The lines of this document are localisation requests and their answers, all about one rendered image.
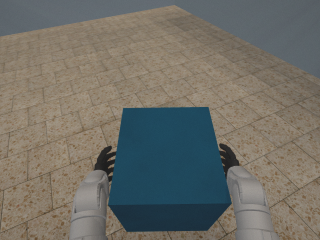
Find carton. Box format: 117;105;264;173
108;107;232;232

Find robot left hand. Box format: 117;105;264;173
94;145;116;182

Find robot left forearm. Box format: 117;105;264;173
69;170;110;240

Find robot right hand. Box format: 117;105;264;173
219;143;240;180

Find robot right forearm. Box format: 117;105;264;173
226;166;280;240

